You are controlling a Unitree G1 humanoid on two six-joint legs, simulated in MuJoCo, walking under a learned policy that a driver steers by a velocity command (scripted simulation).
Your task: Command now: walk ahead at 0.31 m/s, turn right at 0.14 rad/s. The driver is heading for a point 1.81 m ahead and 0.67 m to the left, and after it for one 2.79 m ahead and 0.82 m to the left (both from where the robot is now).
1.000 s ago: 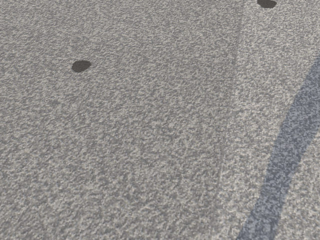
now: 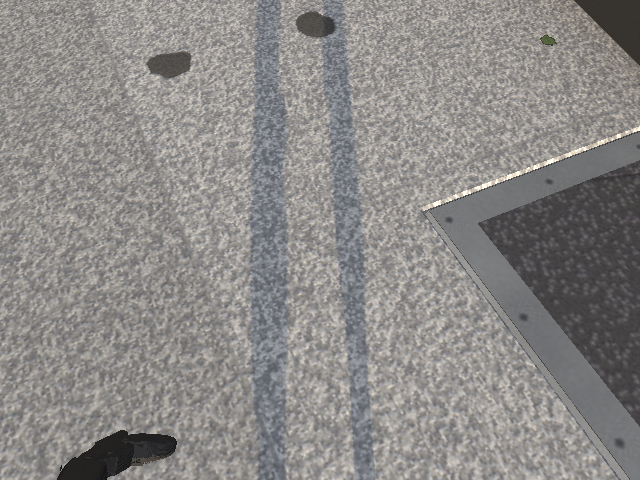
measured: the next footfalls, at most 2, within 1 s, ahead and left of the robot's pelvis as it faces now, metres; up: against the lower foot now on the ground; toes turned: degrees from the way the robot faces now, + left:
left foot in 0.50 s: +0.15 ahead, +0.12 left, +0.00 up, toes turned +18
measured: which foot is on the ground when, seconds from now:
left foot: up 0.00-0.48, down 0.50-1.00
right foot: down 0.00-0.50, up 0.52-1.00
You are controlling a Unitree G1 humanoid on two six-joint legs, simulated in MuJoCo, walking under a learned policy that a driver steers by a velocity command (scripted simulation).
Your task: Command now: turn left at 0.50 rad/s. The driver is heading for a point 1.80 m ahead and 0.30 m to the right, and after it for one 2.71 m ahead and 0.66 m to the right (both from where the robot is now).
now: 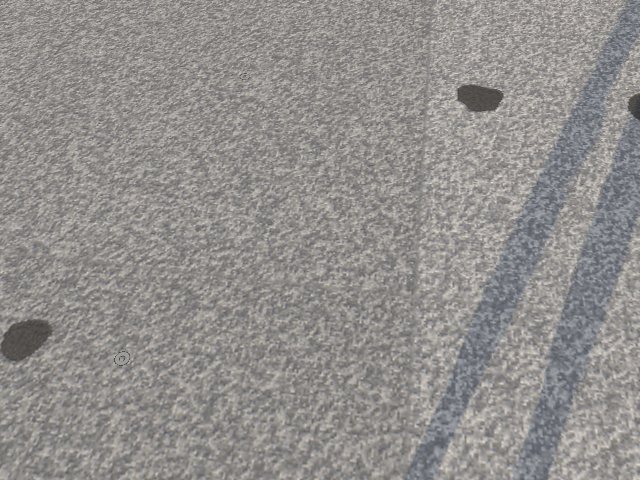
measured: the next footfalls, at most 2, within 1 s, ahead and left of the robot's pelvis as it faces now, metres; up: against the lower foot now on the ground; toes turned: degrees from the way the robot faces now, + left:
right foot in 0.02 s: +0.05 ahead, -0.11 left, +0.00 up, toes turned +4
left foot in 0.38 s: -0.01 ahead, +0.10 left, +0.00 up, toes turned +1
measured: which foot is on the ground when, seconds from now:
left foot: down 0.00-0.02, up 0.04-0.36, down 0.38-1.00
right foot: up 0.00-0.00, down 0.02-1.00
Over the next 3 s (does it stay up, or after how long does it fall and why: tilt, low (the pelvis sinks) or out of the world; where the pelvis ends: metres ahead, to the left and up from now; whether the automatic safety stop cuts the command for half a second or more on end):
stays up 1.00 -0.05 0.01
